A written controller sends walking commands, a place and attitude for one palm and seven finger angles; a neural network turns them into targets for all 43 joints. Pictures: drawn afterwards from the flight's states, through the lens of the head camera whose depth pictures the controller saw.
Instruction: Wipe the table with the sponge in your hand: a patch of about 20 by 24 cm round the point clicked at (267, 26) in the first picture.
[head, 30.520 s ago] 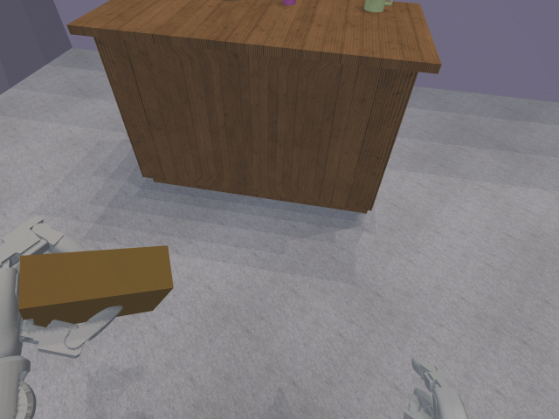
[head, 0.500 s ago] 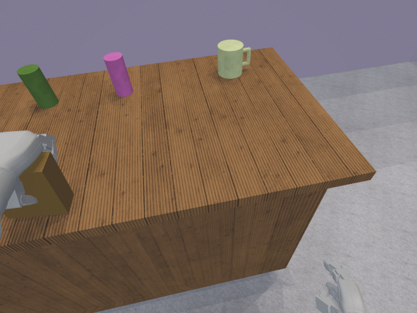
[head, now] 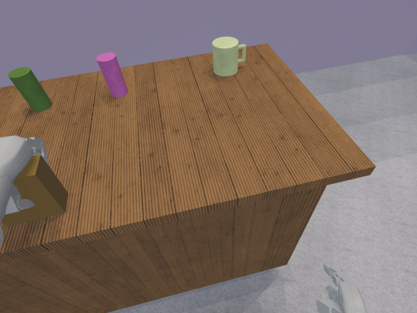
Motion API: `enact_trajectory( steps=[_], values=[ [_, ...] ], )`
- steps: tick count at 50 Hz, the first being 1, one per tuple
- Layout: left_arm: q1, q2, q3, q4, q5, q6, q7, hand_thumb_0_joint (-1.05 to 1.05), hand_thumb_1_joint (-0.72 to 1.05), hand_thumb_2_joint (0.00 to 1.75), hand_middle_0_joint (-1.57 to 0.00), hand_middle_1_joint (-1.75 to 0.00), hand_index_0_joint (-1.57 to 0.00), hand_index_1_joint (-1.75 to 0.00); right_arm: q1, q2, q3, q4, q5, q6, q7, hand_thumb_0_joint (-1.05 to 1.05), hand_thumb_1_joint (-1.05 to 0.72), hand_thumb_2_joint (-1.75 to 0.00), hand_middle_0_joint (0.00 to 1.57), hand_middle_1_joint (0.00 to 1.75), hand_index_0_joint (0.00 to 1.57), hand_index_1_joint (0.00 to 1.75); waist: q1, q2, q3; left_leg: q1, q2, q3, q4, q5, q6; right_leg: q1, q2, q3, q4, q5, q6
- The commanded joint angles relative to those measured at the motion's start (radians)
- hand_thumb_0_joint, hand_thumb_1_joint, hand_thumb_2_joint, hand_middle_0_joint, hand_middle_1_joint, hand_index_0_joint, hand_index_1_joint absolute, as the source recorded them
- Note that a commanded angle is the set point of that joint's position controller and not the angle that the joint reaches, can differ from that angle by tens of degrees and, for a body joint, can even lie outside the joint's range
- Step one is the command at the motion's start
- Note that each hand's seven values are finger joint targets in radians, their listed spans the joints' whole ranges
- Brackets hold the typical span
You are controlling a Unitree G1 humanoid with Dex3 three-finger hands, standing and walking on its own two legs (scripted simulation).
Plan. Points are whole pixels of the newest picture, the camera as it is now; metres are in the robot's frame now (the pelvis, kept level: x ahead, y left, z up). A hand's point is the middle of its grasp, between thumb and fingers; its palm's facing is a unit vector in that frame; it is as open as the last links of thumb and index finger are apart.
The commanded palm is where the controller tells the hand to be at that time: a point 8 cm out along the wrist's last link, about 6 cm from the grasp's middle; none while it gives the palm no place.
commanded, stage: wipe forward along the first lane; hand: left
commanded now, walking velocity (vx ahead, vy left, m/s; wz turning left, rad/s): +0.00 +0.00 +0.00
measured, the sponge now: (29, 198) +0.26 +0.39 +0.08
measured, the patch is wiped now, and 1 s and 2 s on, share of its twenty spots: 0.00 0.05 0.15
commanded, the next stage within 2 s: slide across to the middle lane in 1.56 s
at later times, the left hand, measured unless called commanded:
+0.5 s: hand (22, 160) +0.31 +0.41 +0.14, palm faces -0.15 +0.02 -0.99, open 9.0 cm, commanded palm +0.30 +0.40 +0.17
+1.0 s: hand (31, 144) +0.35 +0.42 +0.13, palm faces -0.23 +0.04 -0.97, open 9.1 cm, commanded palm +0.36 +0.41 +0.15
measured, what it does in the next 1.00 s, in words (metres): stands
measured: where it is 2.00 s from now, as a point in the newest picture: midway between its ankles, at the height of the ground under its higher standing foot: outside the picture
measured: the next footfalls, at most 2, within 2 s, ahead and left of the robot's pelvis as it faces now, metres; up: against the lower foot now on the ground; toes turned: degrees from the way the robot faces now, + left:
none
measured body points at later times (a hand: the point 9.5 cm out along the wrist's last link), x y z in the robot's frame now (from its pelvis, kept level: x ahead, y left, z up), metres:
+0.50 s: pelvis -0.01 +0.00 +0.00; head +0.03 -0.03 +0.44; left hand +0.31 +0.40 +0.19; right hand +0.14 -0.27 -0.13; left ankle +0.01 +0.09 -0.74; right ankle +0.00 -0.11 -0.74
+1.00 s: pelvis -0.01 -0.01 -0.01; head +0.05 -0.03 +0.44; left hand +0.36 +0.41 +0.19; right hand +0.07 -0.29 -0.14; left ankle +0.01 +0.09 -0.74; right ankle +0.00 -0.11 -0.74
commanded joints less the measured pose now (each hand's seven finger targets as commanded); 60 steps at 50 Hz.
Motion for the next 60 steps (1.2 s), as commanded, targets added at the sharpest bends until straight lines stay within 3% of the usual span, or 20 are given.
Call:
enact_trajectory(
  steps=[1, 2, 4, 6, 11, 13, 15, 22, 24, 26, 30, 35, 38, 39, 45, 46, 49, 53, 56, 60],
  values=[
    [-0.286, 0.343, 0.121, -0.007, 0.050, 0.000, 0.018, 0.00, 0.10, 1.30, -1.20, -1.60, -1.20, -1.60, -0.082, -0.136, -0.043, -0.129, 0.004, -0.048, -0.019, 0.00, -0.90, -0.90, 0.20, 0.30, 0.20, 0.30, -0.029, -0.039, -0.159, 0.056, -0.001, -0.035, -0.070, 0.167, 0.005, 0.021, 0.008, 0.040, -0.082, 0.070, -0.036],
    [-0.297, 0.327, 0.101, -0.006, 0.052, -0.008, 0.014, 0.00, 0.10, 1.30, -1.20, -1.60, -1.20, -1.60, -0.078, -0.138, -0.044, -0.133, 0.001, -0.047, -0.021, 0.00, -0.90, -0.90, 0.20, 0.30, 0.20, 0.30, -0.029, -0.026, -0.175, 0.063, -0.002, -0.036, -0.067, 0.179, 0.005, 0.024, 0.006, 0.042, -0.078, 0.086, -0.038],
    [-0.308, 0.360, 0.120, 0.033, 0.068, -0.013, 0.008, 0.00, 0.10, 1.30, -1.20, -1.60, -1.20, -1.60, -0.089, -0.139, -0.039, -0.133, 0.007, -0.045, -0.019, 0.00, -0.90, -0.90, 0.20, 0.30, 0.20, 0.30, -0.029, -0.013, -0.172, 0.059, -0.003, -0.033, -0.062, 0.173, 0.006, 0.022, 0.011, 0.055, -0.083, 0.080, -0.043],
    [-0.320, 0.317, 0.078, 0.049, 0.074, -0.028, 0.001, 0.00, 0.10, 1.30, -1.20, -1.60, -1.20, -1.60, -0.061, -0.138, -0.045, -0.130, 0.003, -0.038, -0.016, 0.00, -0.90, -0.90, 0.20, 0.30, 0.20, 0.30, -0.036, -0.010, -0.178, 0.061, 0.000, -0.034, -0.060, 0.194, 0.005, 0.011, 0.008, 0.040, -0.074, 0.094, -0.042],
    [-0.297, 0.340, 0.108, 0.109, 0.064, -0.063, -0.011, 0.00, 0.10, 1.30, -1.20, -1.60, -1.20, -1.60, -0.036, -0.147, -0.054, -0.135, 0.002, -0.022, -0.013, 0.00, -0.90, -0.90, 0.20, 0.30, 0.20, 0.30, -0.030, -0.075, -0.195, 0.041, -0.002, -0.029, -0.043, 0.201, 0.014, 0.025, 0.007, 0.045, -0.064, 0.126, -0.038],
    [-0.323, 0.357, 0.115, 0.146, 0.064, -0.078, -0.010, 0.00, 0.10, 1.30, -1.20, -1.60, -1.20, -1.60, -0.024, -0.155, -0.058, -0.126, 0.003, -0.012, -0.017, 0.00, -0.90, -0.90, 0.20, 0.30, 0.20, 0.30, -0.038, -0.091, -0.170, 0.026, -0.005, -0.024, -0.038, 0.177, 0.018, -0.004, 0.009, 0.045, -0.069, 0.107, -0.032],
    [-0.391, 0.348, 0.094, 0.151, 0.075, -0.098, -0.002, 0.00, 0.10, 1.30, -1.20, -1.60, -1.20, -1.60, -0.012, -0.154, -0.058, -0.124, 0.002, -0.016, -0.017, 0.00, -0.90, -0.90, 0.20, 0.30, 0.20, 0.30, -0.048, -0.044, -0.168, 0.024, -0.007, -0.028, -0.041, 0.168, 0.018, -0.026, 0.013, 0.045, -0.071, 0.082, -0.040],
    [-0.477, 0.338, 0.058, 0.320, 0.098, -0.121, 0.021, 0.00, 0.10, 1.30, -1.20, -1.60, -1.20, -1.60, 0.048, -0.172, -0.077, -0.086, 0.007, -0.005, -0.016, 0.00, -0.90, -0.90, 0.20, 0.30, 0.20, 0.30, -0.070, -0.087, -0.159, -0.024, -0.006, -0.027, -0.030, 0.099, 0.022, -0.079, 0.015, 0.053, -0.068, 0.033, -0.036],
    [-0.511, 0.359, 0.063, 0.328, 0.109, -0.132, 0.023, 0.00, 0.10, 1.30, -1.20, -1.60, -1.20, -1.60, 0.053, -0.173, -0.079, -0.087, 0.009, -0.005, -0.014, 0.00, -0.90, -0.90, 0.20, 0.30, 0.20, 0.30, -0.069, -0.059, -0.199, -0.023, -0.008, -0.025, -0.024, 0.109, 0.022, -0.067, 0.015, 0.064, -0.059, 0.044, -0.040],
    [-0.497, 0.355, 0.060, 0.359, 0.113, -0.142, 0.025, 0.00, 0.10, 1.30, -1.20, -1.60, -1.20, -1.60, 0.076, -0.175, -0.086, -0.083, 0.007, 0.003, -0.012, 0.00, -0.90, -0.90, 0.20, 0.30, 0.20, 0.30, -0.068, -0.082, -0.234, -0.024, -0.009, -0.021, -0.008, 0.136, 0.024, -0.049, 0.012, 0.064, -0.047, 0.083, -0.039],
    [-0.546, 0.367, 0.052, 0.444, 0.109, -0.161, 0.017, 0.00, 0.10, 1.30, -1.20, -1.60, -1.20, -1.60, 0.095, -0.185, -0.085, -0.076, 0.011, 0.018, -0.010, 0.00, -0.90, -0.90, 0.20, 0.30, 0.20, 0.30, -0.082, -0.119, -0.198, -0.075, -0.010, -0.016, -0.001, 0.101, 0.031, -0.067, 0.014, 0.068, -0.048, 0.076, -0.032],
    [-0.602, 0.391, 0.055, 0.496, 0.131, -0.208, 0.030, 0.00, 0.10, 1.30, -1.20, -1.60, -1.20, -1.60, 0.134, -0.186, -0.093, -0.068, 0.011, 0.031, -0.009, 0.00, -0.90, -0.90, 0.20, 0.30, 0.20, 0.30, -0.086, -0.093, -0.218, -0.090, -0.011, -0.016, 0.009, 0.089, 0.033, -0.093, 0.021, 0.069, -0.036, 0.053, -0.037],
    [-0.627, 0.354, 0.018, 0.548, 0.129, -0.216, 0.038, 0.00, 0.10, 1.30, -1.20, -1.60, -1.20, -1.60, 0.148, -0.188, -0.093, -0.066, 0.017, 0.037, -0.006, 0.00, -0.90, -0.90, 0.20, 0.30, 0.20, 0.30, -0.102, -0.124, -0.187, -0.118, -0.009, -0.014, 0.012, 0.049, 0.034, -0.132, 0.023, 0.067, -0.039, 0.025, -0.032],
    [-0.662, 0.380, 0.032, 0.547, 0.131, -0.223, 0.041, 0.00, 0.10, 1.30, -1.20, -1.60, -1.20, -1.60, 0.155, -0.193, -0.095, -0.060, 0.018, 0.037, -0.007, 0.00, -0.90, -0.90, 0.20, 0.30, 0.20, 0.30, -0.106, -0.108, -0.196, -0.122, -0.008, -0.017, 0.010, 0.050, 0.034, -0.137, 0.026, 0.068, -0.038, 0.021, -0.035],
    [-0.726, 0.376, -0.004, 0.615, 0.144, -0.229, 0.055, 0.00, 0.10, 1.30, -1.20, -1.60, -1.20, -1.60, 0.199, -0.199, -0.098, -0.048, 0.021, 0.047, -0.003, 0.00, -0.90, -0.90, 0.20, 0.30, 0.20, 0.30, -0.124, -0.112, -0.236, -0.141, -0.007, -0.010, 0.036, 0.052, 0.036, -0.153, 0.027, 0.079, -0.023, 0.034, -0.033],
    [-0.714, 0.412, 0.025, 0.645, 0.149, -0.226, 0.057, 0.00, 0.10, 1.30, -1.20, -1.60, -1.20, -1.60, 0.205, -0.202, -0.098, -0.043, 0.023, 0.052, -0.004, 0.00, -0.90, -0.90, 0.20, 0.30, 0.20, 0.30, -0.120, -0.129, -0.226, -0.161, -0.007, -0.010, 0.039, 0.045, 0.037, -0.150, 0.028, 0.081, -0.024, 0.032, -0.032],
    [-0.758, 0.432, 0.025, 0.639, 0.155, -0.235, 0.056, 0.00, 0.10, 1.30, -1.20, -1.60, -1.20, -1.60, 0.219, -0.206, -0.100, -0.041, 0.023, 0.059, -0.002, 0.00, -0.90, -0.90, 0.20, 0.30, 0.20, 0.30, -0.124, -0.095, -0.271, -0.154, -0.009, -0.012, 0.046, 0.081, 0.035, -0.141, 0.031, 0.082, -0.013, 0.067, -0.037],
    [-0.782, 0.448, 0.012, 0.694, 0.159, -0.231, 0.051, 0.00, 0.10, 1.30, -1.20, -1.60, -1.20, -1.60, 0.227, -0.208, -0.093, -0.037, 0.027, 0.070, -0.004, 0.00, -0.90, -0.90, 0.20, 0.30, 0.20, 0.30, -0.136, -0.113, -0.226, -0.195, -0.007, -0.003, 0.049, 0.037, 0.038, -0.158, 0.029, 0.090, -0.023, 0.036, -0.031],
    [-0.780, 0.494, 0.044, 0.714, 0.174, -0.242, 0.049, 0.00, 0.10, 1.30, -1.20, -1.60, -1.20, -1.60, 0.251, -0.211, -0.097, -0.038, 0.024, 0.079, -0.005, 0.00, -0.90, -0.90, 0.20, 0.30, 0.20, 0.30, -0.126, -0.111, -0.280, -0.194, -0.009, -0.004, 0.061, 0.081, 0.039, -0.126, 0.032, 0.092, -0.008, 0.077, -0.034],
    [-0.805, 0.479, 0.021, 0.721, 0.183, -0.253, 0.045, 0.00, 0.10, 1.30, -1.20, -1.60, -1.20, -1.60, 0.264, -0.212, -0.098, -0.035, 0.022, 0.090, -0.002, 0.00, -0.90, -0.90, 0.20, 0.30, 0.20, 0.30, -0.132, -0.065, -0.274, -0.177, -0.004, -0.006, 0.061, 0.103, 0.037, -0.160, 0.037, 0.086, -0.004, 0.081, -0.039]
  ],
)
